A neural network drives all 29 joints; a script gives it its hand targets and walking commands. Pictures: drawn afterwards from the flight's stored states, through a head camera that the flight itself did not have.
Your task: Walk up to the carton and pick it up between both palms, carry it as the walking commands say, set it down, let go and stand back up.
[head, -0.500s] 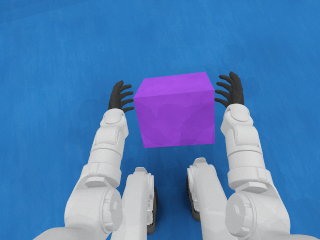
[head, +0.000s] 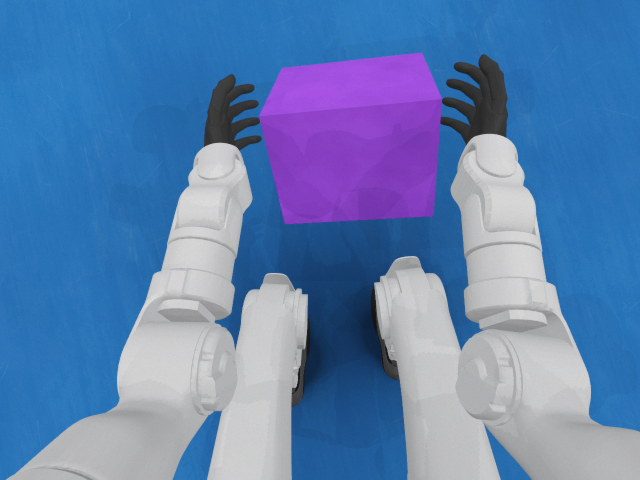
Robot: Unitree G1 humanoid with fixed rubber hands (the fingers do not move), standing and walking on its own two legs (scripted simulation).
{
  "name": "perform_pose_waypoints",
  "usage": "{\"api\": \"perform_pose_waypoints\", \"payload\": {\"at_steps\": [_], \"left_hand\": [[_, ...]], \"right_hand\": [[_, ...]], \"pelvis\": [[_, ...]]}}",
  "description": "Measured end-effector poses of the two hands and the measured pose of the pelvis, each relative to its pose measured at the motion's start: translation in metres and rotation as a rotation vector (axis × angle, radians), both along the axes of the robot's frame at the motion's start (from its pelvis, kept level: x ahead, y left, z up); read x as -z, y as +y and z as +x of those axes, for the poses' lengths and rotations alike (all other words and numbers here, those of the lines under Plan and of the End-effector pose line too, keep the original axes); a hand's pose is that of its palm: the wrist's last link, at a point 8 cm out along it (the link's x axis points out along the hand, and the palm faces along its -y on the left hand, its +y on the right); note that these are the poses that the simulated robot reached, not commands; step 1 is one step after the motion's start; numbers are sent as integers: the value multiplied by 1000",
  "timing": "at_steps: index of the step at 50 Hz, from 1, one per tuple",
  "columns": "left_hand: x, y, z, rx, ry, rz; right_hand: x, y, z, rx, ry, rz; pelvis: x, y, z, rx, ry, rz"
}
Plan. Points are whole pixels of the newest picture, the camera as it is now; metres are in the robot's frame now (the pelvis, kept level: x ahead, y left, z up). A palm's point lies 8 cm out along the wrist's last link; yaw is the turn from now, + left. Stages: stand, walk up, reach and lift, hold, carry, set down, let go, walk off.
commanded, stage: set down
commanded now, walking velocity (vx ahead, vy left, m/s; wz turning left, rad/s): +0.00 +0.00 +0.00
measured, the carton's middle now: (353, 138) +0.51 -0.05 -0.23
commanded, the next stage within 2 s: none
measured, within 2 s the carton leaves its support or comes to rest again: neither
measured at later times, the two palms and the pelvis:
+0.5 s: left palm (252, 153) +0.48 +0.09 -0.19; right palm (468, 141) +0.47 -0.20 -0.18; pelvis -0.05 -0.01 -0.07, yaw +0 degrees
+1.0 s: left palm (253, 127) +0.54 +0.10 -0.24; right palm (453, 128) +0.51 -0.20 -0.24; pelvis -0.02 +0.01 -0.11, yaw +0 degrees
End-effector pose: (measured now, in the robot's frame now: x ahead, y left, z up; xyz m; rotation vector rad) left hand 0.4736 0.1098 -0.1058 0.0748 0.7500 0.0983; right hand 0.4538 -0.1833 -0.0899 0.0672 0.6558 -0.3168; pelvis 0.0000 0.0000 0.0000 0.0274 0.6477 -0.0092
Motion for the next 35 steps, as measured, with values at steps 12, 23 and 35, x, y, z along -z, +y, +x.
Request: {"api": "perform_pose_waypoints", "payload": {"at_steps": [12,23,35], "left_hand": [[85,-18,6,-11,-56,15],[85,-20,5,61,7,95],[119,-1,34,75,16,70]], "right_hand": [[88,-15,4,38,-56,1],[86,-18,10,12,10,-21],[134,-7,33,-74,29,23]], "pelvis": [[43,1,-33,-2,-198,1],[68,-7,-47,15,-281,32],[89,-7,-49,1,-206,20]]}}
